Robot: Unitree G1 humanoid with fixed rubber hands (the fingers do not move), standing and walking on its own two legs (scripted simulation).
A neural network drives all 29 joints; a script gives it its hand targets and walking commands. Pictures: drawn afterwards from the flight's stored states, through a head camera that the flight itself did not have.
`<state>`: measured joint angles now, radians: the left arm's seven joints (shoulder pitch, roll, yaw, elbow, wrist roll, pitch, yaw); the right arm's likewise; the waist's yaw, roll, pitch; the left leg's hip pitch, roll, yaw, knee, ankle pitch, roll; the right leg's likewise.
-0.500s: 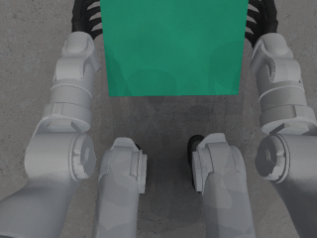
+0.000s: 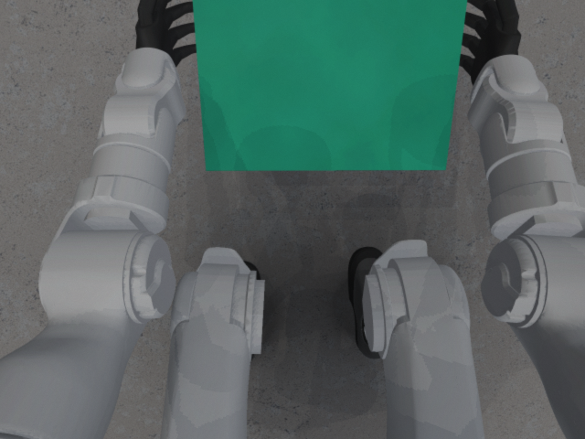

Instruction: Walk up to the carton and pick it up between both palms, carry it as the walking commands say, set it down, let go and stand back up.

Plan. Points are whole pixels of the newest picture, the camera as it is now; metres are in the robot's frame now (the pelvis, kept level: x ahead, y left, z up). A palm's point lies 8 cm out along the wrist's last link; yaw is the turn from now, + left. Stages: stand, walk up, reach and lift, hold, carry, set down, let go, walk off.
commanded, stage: set down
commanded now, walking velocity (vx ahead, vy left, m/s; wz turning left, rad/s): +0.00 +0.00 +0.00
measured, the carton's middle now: (321, 63) +0.55 -0.04 -0.25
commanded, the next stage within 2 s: none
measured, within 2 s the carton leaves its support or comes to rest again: rests again in 1.12 s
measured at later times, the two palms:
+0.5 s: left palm (163, 50) +0.54 +0.14 -0.16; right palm (486, 55) +0.52 -0.22 -0.16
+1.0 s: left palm (165, 48) +0.55 +0.14 -0.17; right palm (483, 53) +0.53 -0.22 -0.18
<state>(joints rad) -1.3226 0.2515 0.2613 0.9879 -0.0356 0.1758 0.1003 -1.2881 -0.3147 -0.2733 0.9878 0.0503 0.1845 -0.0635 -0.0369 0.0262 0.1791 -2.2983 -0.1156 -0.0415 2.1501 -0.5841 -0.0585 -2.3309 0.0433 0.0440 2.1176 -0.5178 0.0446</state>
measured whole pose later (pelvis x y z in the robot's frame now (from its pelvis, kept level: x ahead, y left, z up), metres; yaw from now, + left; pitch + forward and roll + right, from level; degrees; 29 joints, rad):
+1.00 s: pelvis +0.01 +0.00 -0.01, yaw +0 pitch +41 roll +0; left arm -1.34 0.25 0.33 0.99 0.03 0.12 0.05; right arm -1.32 -0.32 -0.30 1.03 0.06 0.12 -0.01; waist -0.04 0.02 0.23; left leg -2.31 -0.07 -0.02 2.21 -0.62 -0.04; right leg -2.34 0.01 0.03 2.18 -0.56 0.03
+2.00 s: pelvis +0.00 -0.01 -0.01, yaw +0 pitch +37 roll +1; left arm -1.30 0.45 0.11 0.95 -0.23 0.10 0.07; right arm -1.29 -0.47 -0.17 0.98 0.27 0.07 -0.05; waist -0.03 0.01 0.32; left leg -2.27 -0.03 -0.01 2.21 -0.59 -0.03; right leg -2.31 -0.01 0.00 2.18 -0.52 -0.01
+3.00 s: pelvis +0.03 -0.01 +0.24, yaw +0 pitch +45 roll +1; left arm -1.03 0.39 0.26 0.83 -0.09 0.20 -0.07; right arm -0.99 -0.38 -0.32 0.82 0.09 0.18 0.09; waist -0.03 0.00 -0.10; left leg -1.67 -0.02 -0.02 1.28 -0.40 -0.02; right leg -1.70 0.01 0.02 1.26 -0.36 0.00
